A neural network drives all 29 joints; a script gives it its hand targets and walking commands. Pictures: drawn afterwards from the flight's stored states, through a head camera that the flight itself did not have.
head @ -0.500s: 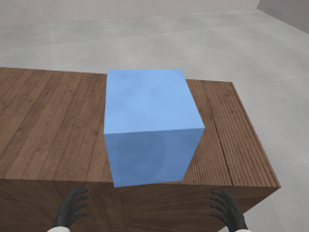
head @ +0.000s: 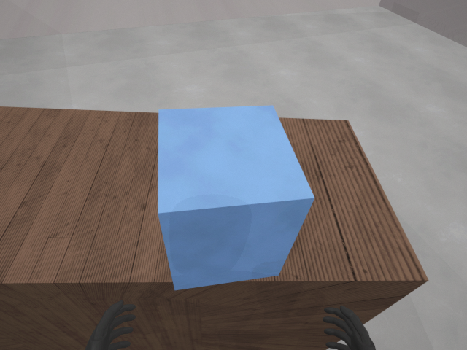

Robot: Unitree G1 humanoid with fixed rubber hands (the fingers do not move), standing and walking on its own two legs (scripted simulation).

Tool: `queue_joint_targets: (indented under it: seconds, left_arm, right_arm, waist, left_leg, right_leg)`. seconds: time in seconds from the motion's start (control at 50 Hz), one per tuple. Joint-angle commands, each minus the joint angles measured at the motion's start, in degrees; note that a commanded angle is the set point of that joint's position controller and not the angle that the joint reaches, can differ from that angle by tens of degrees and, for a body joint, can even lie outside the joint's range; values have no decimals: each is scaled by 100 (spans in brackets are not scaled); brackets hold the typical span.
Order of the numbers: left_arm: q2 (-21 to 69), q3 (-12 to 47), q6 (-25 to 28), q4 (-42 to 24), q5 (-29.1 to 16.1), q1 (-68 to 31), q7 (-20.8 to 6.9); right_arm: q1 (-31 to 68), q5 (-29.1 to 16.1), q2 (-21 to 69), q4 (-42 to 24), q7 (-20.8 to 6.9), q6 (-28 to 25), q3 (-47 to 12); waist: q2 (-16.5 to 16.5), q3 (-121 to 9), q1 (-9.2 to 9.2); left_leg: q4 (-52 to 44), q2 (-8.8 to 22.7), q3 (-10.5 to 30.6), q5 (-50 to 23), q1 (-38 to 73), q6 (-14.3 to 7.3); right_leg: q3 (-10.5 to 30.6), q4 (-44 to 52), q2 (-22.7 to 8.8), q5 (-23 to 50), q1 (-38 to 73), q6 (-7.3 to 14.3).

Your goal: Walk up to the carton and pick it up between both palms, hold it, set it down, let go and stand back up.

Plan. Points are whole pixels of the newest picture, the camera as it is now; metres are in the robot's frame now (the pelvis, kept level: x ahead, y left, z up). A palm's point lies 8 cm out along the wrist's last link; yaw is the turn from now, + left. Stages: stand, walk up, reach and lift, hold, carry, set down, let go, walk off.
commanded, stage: let go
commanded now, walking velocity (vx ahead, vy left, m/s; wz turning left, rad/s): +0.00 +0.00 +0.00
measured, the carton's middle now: (223, 199) +0.37 +0.05 +0.06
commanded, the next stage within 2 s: stand in 0.44 s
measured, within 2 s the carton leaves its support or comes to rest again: neither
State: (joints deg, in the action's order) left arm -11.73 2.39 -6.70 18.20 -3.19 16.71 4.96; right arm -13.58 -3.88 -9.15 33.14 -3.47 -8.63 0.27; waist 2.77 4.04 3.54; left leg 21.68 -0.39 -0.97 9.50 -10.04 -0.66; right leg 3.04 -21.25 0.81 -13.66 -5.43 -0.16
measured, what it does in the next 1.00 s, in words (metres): stands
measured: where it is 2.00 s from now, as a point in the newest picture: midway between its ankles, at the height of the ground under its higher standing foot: outside the picture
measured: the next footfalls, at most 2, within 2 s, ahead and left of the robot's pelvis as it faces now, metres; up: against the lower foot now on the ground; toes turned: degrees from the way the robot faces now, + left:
none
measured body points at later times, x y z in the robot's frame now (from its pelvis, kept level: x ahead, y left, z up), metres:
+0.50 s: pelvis +0.01 -0.01 +0.00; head +0.02 +0.01 +0.45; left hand +0.16 +0.23 -0.11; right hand +0.17 -0.23 -0.10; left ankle +0.03 +0.11 -0.75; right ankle -0.02 -0.12 -0.75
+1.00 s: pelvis +0.02 -0.01 +0.00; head +0.00 -0.01 +0.45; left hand +0.06 +0.28 -0.14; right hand +0.08 -0.30 -0.14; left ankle +0.03 +0.11 -0.75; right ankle -0.02 -0.12 -0.75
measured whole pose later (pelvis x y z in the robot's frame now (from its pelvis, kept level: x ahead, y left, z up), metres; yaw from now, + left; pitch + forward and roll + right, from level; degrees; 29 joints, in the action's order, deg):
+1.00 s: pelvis +0.02 -0.01 +0.00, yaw +1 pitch -4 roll +0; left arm -17.9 -3.2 1.2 63.3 2.0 12.6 -0.3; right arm -13.5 1.6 -17.8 60.6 0.2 -1.0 1.4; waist 0.1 0.8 0.5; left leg 25.2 0.6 -0.1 13.8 -7.4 0.2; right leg 1.5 -22.0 1.6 -16.7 -1.3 0.9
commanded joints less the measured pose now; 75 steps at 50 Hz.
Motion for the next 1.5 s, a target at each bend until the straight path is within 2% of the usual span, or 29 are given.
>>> queue_joint_targets:
  seconds: [0.0,0.06,0.1,0.14,0.2,0.34,0.42,0.44,0.46,0.48,0.56,0.58,0.62,0.68,0.72,0.78,1.04,1.18,1.28,1.34,1.48]
  left_arm:
    - [-535,-230,414,-1105,64,-537,10]
    - [-542,-212,409,-910,80,-602,-23]
    - [-567,-221,406,-705,64,-657,-67]
    - [-614,-259,444,-774,54,-719,-66]
    - [-636,-271,431,-421,76,-756,-136]
    - [-764,-366,399,-46,123,-938,-261]
    - [-798,-415,423,15,118,-1006,-313]
    - [-1713,-859,659,1300,670,-662,-341]
    - [-1667,-893,755,1330,593,-565,-381]
    - [-1600,-838,843,1533,556,-558,-425]
    - [-1607,-824,974,2246,558,-806,-501]
    - [-1603,-826,983,2428,560,-775,-509]
    - [-1628,-828,999,2702,564,-897,-532]
    - [-1645,-825,1015,3050,566,-949,-530]
    - [-1713,-837,1028,3249,561,-936,-512]
    - [-1813,-843,1010,3502,540,-909,-482]
    - [-1928,-803,998,4076,473,-795,-447]
    - [-1852,-782,991,4111,449,-852,-445]
    - [-1838,-784,987,4113,439,-905,-444]
    - [-1841,-783,980,4118,445,-949,-445]
    - [-1873,-768,960,4152,447,-991,-450]
  right_arm:
    - [527,33,-872,-794,23,-470,369]
    - [592,79,-872,-555,32,-513,390]
    - [652,148,-859,-426,62,-541,394]
    - [676,144,-873,-436,69,-595,416]
    - [691,189,-830,-189,109,-622,378]
    - [725,285,-736,221,214,-690,306]
    - [801,303,-715,203,252,-779,285]
    - [301,764,-2021,907,363,-166,597]
    - [316,780,-1931,838,372,51,626]
    - [329,718,-1764,859,357,140,553]
    - [436,583,-1710,1170,324,261,459]
    - [433,591,-1744,1271,321,297,457]
    - [376,595,-1749,1461,342,356,453]
    - [410,601,-1864,1658,363,426,453]
    - [363,587,-1904,1779,387,456,439]
    - [343,576,-2003,1918,401,504,419]
    - [414,517,-2221,2326,464,574,353]
    - [503,510,-2116,2420,461,581,332]
    - [563,500,-2086,2482,448,593,336]
    - [620,520,-2111,2505,444,597,346]
    - [660,504,-2116,2574,435,601,342]
  waist:
    - [-429,-968,-27]
    - [-448,-922,-50]
    - [-339,-879,-75]
    - [-399,-976,-68]
    - [-345,-899,-113]
    - [-414,-924,-182]
    - [-367,-1001,-206]
    - [-588,-1404,-264]
    - [-459,-1512,-204]
    - [-314,-1472,-224]
    - [-241,-966,-210]
    - [-334,-861,-204]
    - [-320,-684,-264]
    - [-409,-471,-280]
    - [-325,-389,-282]
    - [-375,-306,-304]
    - [-306,-137,-325]
    - [-341,-77,-360]
    - [-223,-60,-366]
    - [-350,-129,-372]
    - [-331,-148,-372]
  left_leg:
    - [-198,121,-64,-1369,1272,376]
    - [-190,132,-60,-1307,1275,381]
    - [-177,124,-96,-1269,1258,356]
    - [-154,123,-95,-1319,1258,358]
    - [-118,104,-107,-1397,1262,342]
    - [-28,81,-140,-1473,1306,338]
    - [38,73,-144,-1597,1320,328]
    - [429,675,538,-2160,605,-38]
    - [467,703,534,-2061,561,-133]
    - [465,729,603,-1965,445,-185]
    - [435,669,609,-1647,206,-168]
    - [434,645,597,-1601,201,-164]
    - [368,643,610,-1507,230,-169]
    - [258,655,615,-1523,249,-177]
    - [203,652,621,-1535,247,-174]
    - [143,682,634,-1550,293,-194]
    - [-227,752,671,-1243,456,-159]
    - [-348,771,687,-1041,482,-154]
    - [-416,770,698,-927,508,-130]
    - [-451,757,678,-838,498,-115]
    - [-467,766,682,-753,479,-110]
  right_leg:
    - [-262,596,9,639,-875,168]
    - [-288,588,15,605,-920,170]
    - [-288,591,12,617,-931,151]
    - [-291,552,1,688,-908,148]
    - [-277,550,-10,821,-918,117]
    - [-277,501,-52,1023,-898,62]
    - [-272,449,-64,1271,-860,19]
    - [315,-196,-637,1467,-466,161]
    - [286,-219,-659,1495,-208,129]
    - [327,-199,-670,1500,-250,141]
    - [414,19,-722,1540,-421,223]
    - [431,55,-740,1565,-451,244]
    - [445,155,-716,1488,-506,244]
    - [426,235,-680,1490,-493,252]
    - [435,249,-674,1603,-392,257]
    - [429,296,-673,1639,-316,275]
    - [439,569,-678,1356,-187,270]
    - [434,696,-685,1052,-279,240]
    - [426,741,-678,945,-351,215]
    - [457,731,-700,914,-293,239]
    - [462,793,-717,819,-280,240]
